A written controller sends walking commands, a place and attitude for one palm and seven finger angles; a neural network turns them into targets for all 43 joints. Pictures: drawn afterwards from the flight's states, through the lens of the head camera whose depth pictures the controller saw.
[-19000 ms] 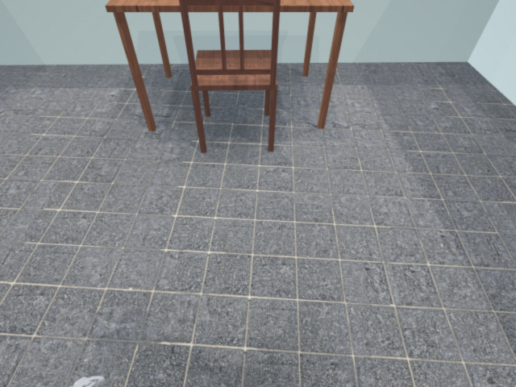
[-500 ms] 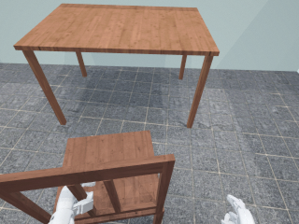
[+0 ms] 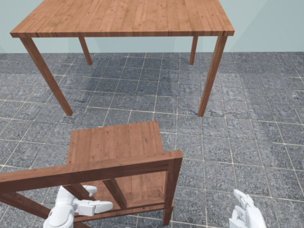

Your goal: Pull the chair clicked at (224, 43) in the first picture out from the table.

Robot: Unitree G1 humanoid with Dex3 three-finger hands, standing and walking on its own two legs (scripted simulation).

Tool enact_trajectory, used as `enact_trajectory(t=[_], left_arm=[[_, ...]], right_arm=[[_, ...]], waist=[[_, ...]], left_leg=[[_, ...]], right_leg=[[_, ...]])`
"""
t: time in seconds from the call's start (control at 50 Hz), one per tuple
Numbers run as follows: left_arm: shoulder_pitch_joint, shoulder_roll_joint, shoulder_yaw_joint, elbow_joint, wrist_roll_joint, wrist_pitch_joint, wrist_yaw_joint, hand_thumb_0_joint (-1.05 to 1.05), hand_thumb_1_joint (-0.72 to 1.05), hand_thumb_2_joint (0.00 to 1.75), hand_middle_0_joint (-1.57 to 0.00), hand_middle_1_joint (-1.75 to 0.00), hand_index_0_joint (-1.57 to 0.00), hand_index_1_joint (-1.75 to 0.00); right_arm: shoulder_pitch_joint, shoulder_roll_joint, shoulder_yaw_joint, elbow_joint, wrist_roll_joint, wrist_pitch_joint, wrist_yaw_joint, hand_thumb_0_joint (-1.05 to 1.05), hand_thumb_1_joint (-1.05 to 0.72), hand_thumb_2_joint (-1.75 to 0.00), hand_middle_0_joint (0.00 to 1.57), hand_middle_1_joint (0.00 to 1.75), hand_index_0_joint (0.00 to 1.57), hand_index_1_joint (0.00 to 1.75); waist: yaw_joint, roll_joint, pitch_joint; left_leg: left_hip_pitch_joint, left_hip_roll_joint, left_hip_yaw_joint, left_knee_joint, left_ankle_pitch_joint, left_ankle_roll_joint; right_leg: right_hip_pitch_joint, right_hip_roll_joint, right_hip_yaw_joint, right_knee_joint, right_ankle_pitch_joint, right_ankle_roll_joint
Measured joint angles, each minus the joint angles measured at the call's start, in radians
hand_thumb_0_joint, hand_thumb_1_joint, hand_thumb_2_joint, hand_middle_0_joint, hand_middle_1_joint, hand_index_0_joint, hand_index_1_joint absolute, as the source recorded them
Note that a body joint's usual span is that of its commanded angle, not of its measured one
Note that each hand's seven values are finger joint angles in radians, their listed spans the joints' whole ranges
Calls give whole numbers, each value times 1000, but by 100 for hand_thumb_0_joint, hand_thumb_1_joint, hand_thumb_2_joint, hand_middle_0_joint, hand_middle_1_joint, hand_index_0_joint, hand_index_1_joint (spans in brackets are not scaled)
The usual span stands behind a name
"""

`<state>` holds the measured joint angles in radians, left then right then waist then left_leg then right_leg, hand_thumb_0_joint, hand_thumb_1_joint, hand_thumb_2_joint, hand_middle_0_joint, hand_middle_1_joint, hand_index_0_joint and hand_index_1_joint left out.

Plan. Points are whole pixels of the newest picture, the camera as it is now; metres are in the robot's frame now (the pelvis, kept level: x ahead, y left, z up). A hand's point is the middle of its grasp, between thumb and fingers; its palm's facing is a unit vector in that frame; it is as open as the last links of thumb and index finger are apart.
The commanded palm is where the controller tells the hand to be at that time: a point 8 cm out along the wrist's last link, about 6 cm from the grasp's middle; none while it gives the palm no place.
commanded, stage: open the thumb and straighten the fingers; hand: left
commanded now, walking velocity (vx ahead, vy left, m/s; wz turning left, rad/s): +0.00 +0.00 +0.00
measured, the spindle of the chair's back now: (86, 197) +0.22 +0.20 -0.07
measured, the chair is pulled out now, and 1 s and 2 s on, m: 0.60 0.60 0.60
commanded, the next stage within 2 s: draw the fingers out of the gap in 0.36 s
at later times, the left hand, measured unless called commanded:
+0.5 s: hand (89, 198) +0.21 +0.19 -0.06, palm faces +0.13 -0.97 -0.23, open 17.4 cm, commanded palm +0.18 +0.23 -0.03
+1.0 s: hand out of the picture +0.14 +0.18 -0.06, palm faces +0.15 -0.96 -0.22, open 17.5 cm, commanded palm +0.10 +0.23 -0.03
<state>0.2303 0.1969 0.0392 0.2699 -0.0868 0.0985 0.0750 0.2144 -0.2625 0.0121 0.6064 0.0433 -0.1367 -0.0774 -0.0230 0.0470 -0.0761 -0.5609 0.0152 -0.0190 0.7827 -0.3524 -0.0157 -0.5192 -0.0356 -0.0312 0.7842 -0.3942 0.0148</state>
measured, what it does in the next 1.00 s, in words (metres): stands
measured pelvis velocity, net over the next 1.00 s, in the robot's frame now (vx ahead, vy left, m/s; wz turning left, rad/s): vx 0.01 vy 0.00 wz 0.03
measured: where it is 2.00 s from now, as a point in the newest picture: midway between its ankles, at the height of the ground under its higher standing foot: outside the picture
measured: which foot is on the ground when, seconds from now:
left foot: down 0.00-1.00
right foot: down 0.00-1.00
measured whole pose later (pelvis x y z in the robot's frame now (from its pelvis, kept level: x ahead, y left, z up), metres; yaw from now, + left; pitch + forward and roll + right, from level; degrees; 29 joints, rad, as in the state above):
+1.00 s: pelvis +0.01 +0.00 -0.03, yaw +2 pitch +11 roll -2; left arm 0.68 0.21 -0.01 -0.17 -0.07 0.18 0.06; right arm 0.23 -0.21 0.01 0.51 0.04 -0.17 -0.13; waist 0.00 0.06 -0.17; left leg -0.73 0.02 -0.07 1.01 -0.48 -0.02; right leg -0.65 -0.03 -0.08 0.97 -0.51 0.01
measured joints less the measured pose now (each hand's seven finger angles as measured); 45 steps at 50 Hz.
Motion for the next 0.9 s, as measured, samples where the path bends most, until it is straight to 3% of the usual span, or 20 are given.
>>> enact_trajectory(t=[0.14, 0.3, 0.4, 0.64, 0.9], left_arm=[[41, 5, 4, -83, -4, 62, -12, 0, -46, 24, -29, -86, -30, -87], [91, 16, 13, -148, -5, 93, -30, 0, -52, 21, -12, -34, -12, -34], [123, 22, 20, -187, -7, 97, -31, -1, -53, 21, -5, -14, -5, -14], [234, 18, 3, -281, -3, 109, -22, -1, -53, 20, -1, -1, -1, -1], [411, 12, -37, -412, 13, 89, -12, -1, -54, 20, 0, 0, 0, 0]], right_arm=[[12, 0, 9, -29, -6, -22, -16, 1, -90, -90, 20, 30, 21, 30], [21, 2, 9, -51, -10, -27, -25, 1, -90, -90, 20, 30, 21, 30], [28, 3, 2, -53, -10, -28, -32, 1, -90, -90, 20, 30, 21, 30], [39, 16, -8, -59, -8, -27, -41, 2, -90, -90, 20, 30, 21, 30], [24, 39, -6, -84, -7, -41, -53, 2, -90, -90, 20, 30, 21, 30]], waist=[[7, 8, -27], [6, 7, -44], [4, 6, -51], [2, 6, -68], [20, 10, -87]], left_leg=[[-44, 0, -15, 61, -40, -6], [-80, 5, -29, 107, -73, -13], [-92, 7, -34, 125, -85, -15], [-115, 8, -38, 156, -101, -13], [-154, 2, -51, 211, -118, -6]], right_leg=[[-36, 0, -14, 56, -44, -5], [-64, 5, -27, 96, -76, -11], [-73, 7, -31, 110, -88, -13], [-91, 9, -34, 130, -99, -12], [-114, 4, -46, 168, -113, -5]])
